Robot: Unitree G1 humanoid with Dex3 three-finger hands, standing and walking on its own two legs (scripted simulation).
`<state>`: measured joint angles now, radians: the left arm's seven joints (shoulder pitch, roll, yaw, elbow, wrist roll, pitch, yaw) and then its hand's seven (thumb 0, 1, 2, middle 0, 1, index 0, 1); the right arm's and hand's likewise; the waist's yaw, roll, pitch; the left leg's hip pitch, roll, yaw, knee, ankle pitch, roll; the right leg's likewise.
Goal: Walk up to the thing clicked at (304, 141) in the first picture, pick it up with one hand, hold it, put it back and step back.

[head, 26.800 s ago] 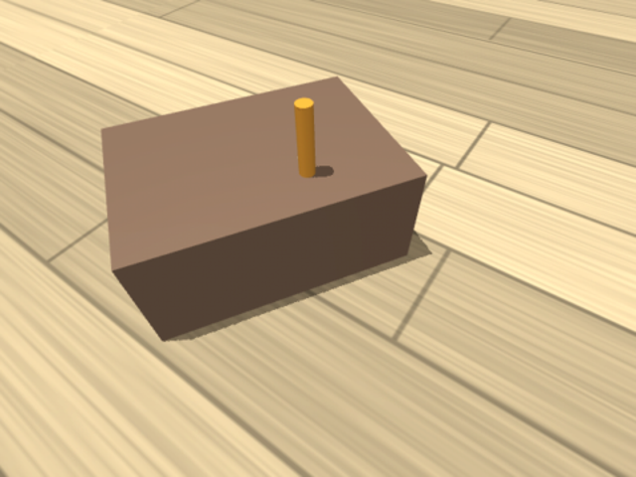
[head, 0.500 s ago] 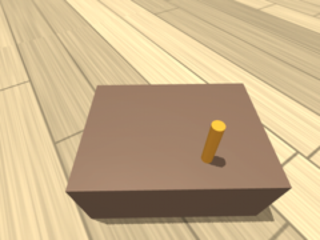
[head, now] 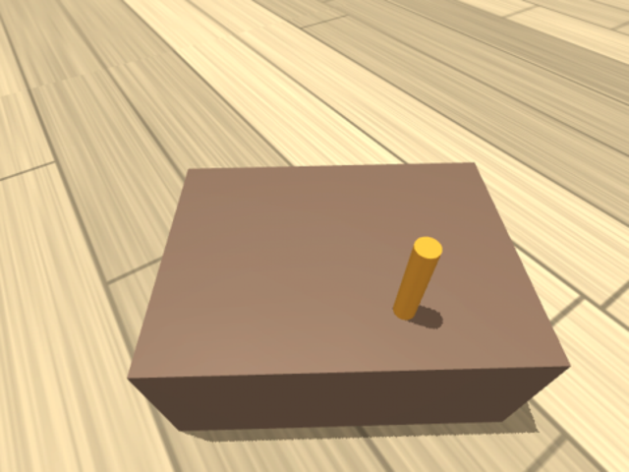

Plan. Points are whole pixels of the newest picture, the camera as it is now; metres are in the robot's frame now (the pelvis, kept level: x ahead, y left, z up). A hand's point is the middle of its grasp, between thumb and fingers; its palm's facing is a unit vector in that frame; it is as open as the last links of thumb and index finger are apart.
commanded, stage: stand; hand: right
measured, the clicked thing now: (414, 282) +0.53 -0.22 -0.24
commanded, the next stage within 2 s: step back in 0.52 s
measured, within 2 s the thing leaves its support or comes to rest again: neither
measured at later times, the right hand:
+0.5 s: hand out of the picture +0.07 -0.25 -0.16, palm faces -0.02 +0.94 -0.34, open 7.4 cm
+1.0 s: hand out of the picture -0.03 -0.21 -0.15, palm faces -0.02 +0.90 -0.45, open 7.4 cm
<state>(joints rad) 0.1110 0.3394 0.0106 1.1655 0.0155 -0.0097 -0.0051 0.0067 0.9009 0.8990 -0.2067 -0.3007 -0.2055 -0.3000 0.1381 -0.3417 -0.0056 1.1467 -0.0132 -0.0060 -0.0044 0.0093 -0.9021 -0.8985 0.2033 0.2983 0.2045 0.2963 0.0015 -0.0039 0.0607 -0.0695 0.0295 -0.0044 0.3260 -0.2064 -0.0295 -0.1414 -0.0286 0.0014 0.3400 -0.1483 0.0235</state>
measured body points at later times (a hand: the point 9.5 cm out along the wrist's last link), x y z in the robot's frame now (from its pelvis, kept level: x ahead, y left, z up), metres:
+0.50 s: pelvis +0.01 +0.00 +0.00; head +0.02 +0.00 +0.45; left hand +0.08 +0.30 -0.13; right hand +0.07 -0.30 -0.14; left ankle -0.02 +0.14 -0.75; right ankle +0.03 -0.13 -0.75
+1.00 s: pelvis -0.07 +0.06 -0.01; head +0.01 +0.09 +0.43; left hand +0.08 +0.36 -0.16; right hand -0.03 -0.26 -0.12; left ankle -0.06 +0.14 -0.75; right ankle -0.08 -0.09 -0.67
